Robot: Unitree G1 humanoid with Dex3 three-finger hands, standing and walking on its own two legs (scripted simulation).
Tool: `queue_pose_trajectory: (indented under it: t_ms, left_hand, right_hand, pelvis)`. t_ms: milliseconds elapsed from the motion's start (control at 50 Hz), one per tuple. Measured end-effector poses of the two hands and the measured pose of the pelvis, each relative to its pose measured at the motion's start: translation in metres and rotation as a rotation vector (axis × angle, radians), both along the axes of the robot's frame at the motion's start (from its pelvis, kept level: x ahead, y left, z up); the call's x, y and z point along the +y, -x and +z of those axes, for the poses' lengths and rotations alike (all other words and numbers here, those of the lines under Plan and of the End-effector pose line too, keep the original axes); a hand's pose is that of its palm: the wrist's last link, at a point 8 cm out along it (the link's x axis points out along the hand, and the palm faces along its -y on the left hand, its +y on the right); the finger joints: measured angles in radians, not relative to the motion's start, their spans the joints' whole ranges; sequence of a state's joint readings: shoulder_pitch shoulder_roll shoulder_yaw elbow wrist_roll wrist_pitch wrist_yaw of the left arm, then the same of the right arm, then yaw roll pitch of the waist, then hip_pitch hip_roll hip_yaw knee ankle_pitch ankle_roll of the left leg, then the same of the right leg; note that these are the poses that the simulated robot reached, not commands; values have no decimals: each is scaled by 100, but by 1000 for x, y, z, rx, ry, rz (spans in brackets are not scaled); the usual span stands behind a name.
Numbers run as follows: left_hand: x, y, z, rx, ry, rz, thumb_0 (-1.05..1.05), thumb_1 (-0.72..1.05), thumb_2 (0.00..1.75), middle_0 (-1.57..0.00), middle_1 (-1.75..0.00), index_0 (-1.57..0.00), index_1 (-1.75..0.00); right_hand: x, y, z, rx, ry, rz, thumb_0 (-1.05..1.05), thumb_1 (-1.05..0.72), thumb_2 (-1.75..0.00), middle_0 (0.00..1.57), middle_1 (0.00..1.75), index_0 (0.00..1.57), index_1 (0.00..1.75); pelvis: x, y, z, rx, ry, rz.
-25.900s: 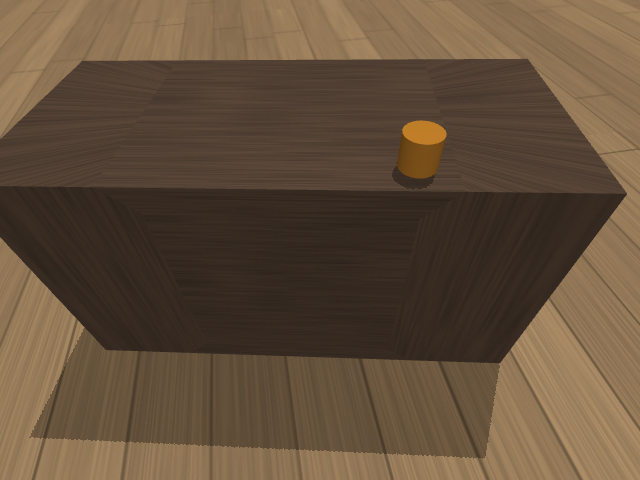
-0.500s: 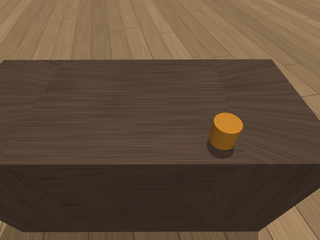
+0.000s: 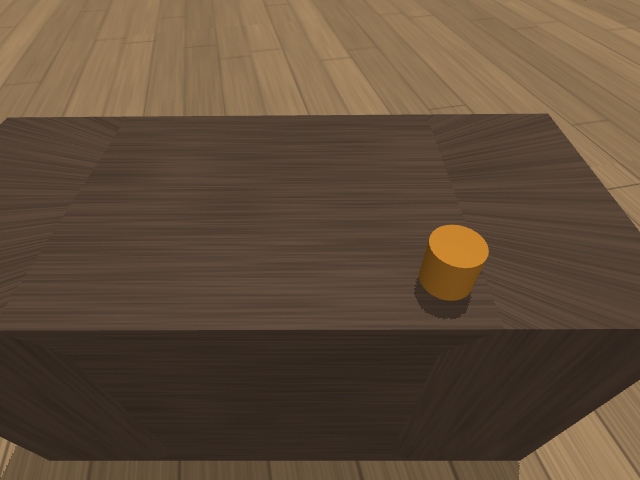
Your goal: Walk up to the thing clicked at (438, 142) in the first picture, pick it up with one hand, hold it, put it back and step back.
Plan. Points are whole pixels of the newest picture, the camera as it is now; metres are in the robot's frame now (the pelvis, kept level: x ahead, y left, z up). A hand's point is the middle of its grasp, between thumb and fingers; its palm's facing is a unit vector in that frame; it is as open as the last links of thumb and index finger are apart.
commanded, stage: stand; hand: right
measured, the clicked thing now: (451, 262) +0.43 -0.18 +0.01
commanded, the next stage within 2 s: step back in 1.86 s
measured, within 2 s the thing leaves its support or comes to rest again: neither
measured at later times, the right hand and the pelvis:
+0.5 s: hand out of the picture +0.07 -0.26 -0.16, palm faces -0.02 +0.94 -0.34, open 7.4 cm; pelvis +0.00 -0.01 +0.00, yaw +0 degrees
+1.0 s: hand out of the picture +0.07 -0.26 -0.16, palm faces -0.02 +0.94 -0.34, open 7.4 cm; pelvis +0.00 -0.01 +0.00, yaw +0 degrees
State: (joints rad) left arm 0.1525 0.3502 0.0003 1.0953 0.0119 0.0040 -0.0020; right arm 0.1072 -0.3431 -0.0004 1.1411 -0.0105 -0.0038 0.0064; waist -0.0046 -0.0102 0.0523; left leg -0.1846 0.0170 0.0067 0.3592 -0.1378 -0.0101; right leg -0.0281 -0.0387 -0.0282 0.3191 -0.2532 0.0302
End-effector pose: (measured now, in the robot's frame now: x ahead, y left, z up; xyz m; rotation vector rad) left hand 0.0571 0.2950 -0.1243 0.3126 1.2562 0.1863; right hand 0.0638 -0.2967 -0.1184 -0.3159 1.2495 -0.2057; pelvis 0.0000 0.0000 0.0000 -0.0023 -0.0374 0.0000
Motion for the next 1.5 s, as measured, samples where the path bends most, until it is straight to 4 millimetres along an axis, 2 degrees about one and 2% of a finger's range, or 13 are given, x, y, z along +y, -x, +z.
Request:
queue_pose_trajectory:
  t_ms: [180,480,800,1200,1500]
  left_hand:
    - [-2,-4,1,-18,0,1,1,90,90,-20,-30,-21,-30]
    - [-3,6,1,20,-7,16,1,90,90,-20,-30,-21,-30]
    - [-7,-2,3,-13,-5,12,1,90,90,-20,-30,-21,-30]
    - [-7,5,1,9,-4,10,1,90,90,-20,-30,-21,-30]
    - [-5,2,3,8,-9,8,1,90,90,-20,-29,-21,-30]
  right_hand:
    - [-1,-4,1,-14,0,4,1,-90,-90,20,30,20,30]
    - [-6,1,-2,17,-3,-1,1,-91,-90,20,30,20,30]
    - [-7,-7,-1,-14,-6,11,1,-91,-90,20,30,20,30]
    - [-9,5,-1,19,-2,0,1,-91,-90,20,30,20,30]
    - [-8,-1,-2,6,-7,2,1,-91,-90,20,30,20,30]
  pelvis:
    - [-2,0,0,-4,0,2]
    - [-6,-2,0,2,-2,3]
    - [-9,-1,0,-6,-1,4]
    - [-9,1,1,-1,0,3]
    - [-9,-1,0,2,-4,2]
